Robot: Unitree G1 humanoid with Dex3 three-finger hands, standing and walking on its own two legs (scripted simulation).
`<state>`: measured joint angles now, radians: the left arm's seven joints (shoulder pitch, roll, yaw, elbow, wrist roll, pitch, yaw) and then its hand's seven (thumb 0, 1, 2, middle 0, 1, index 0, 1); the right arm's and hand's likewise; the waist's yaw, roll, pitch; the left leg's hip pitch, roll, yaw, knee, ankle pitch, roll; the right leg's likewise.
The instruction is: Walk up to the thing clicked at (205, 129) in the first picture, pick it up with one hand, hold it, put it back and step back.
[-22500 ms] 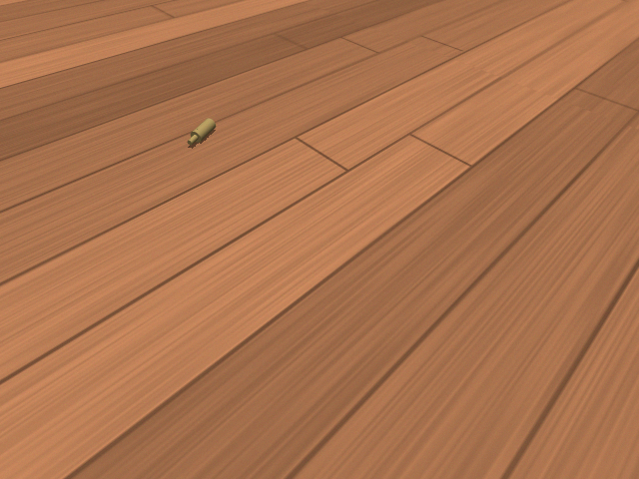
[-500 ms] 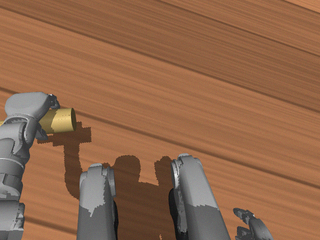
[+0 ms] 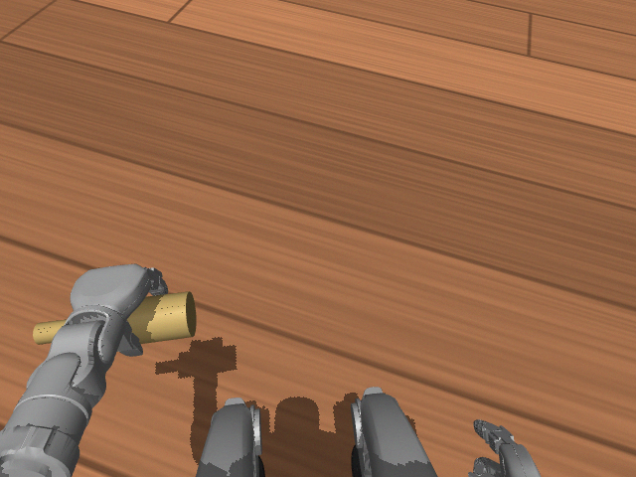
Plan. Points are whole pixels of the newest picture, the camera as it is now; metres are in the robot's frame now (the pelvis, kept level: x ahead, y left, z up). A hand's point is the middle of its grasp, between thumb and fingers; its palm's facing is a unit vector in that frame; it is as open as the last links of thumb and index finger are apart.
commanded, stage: lift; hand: left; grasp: from above
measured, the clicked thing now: (117, 323) +0.37 +0.27 -0.10
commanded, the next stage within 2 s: hold in 0.54 s
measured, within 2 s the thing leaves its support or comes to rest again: neither
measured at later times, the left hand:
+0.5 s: hand (114, 280) +0.37 +0.22 +0.03, palm faces -0.43 -0.07 -0.90, open 9.2 cm
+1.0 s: hand (95, 251) +0.38 +0.22 +0.08, palm faces -0.45 -0.05 -0.89, open 9.2 cm
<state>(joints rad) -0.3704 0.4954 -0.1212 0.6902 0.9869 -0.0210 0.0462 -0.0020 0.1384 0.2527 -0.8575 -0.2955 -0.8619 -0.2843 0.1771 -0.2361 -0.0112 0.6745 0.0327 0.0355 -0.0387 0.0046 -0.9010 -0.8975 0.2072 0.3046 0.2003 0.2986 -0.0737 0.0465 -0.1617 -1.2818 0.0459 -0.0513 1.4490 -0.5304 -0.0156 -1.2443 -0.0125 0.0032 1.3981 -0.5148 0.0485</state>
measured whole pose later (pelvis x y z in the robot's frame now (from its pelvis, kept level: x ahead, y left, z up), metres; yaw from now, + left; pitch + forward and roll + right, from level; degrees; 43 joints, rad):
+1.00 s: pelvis +0.06 +0.00 +0.13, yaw -1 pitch +7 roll +0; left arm -0.31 0.41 -0.20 0.75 1.00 -0.02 0.03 0.00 0.15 0.27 -0.84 -0.28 -0.85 -0.28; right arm 0.23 -0.24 -0.04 0.71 0.05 0.04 -0.04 0.01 -0.90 -0.89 0.21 0.30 0.20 0.30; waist -0.02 0.04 -0.07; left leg -0.49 0.04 0.03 0.71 -0.34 -0.01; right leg -0.48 -0.03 0.04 0.69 -0.32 0.05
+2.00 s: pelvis +0.06 -0.01 +0.15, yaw -1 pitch +1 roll +1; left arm -0.23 0.41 -0.21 0.58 0.98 -0.02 -0.07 0.00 0.15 0.27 -0.83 -0.32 -0.83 -0.31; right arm 0.18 -0.25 -0.03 0.67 0.07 0.07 -0.06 0.01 -0.90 -0.89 0.20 0.30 0.20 0.30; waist 0.01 0.05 -0.02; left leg -0.29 0.04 0.04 0.52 -0.24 -0.02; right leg -0.31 -0.03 0.05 0.54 -0.25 0.03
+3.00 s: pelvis +0.06 -0.01 +0.14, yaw +0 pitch +6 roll +0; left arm -0.31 0.39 -0.20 0.84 1.08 -0.09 0.13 0.00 0.13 0.30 -0.81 -0.37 -0.82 -0.36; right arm 0.17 -0.25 -0.04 0.68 0.04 0.10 -0.04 0.01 -0.89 -0.90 0.21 0.30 0.20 0.30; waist -0.02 0.01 -0.03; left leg -0.47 0.04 0.01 0.66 -0.29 -0.02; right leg -0.48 -0.03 0.03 0.66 -0.30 0.03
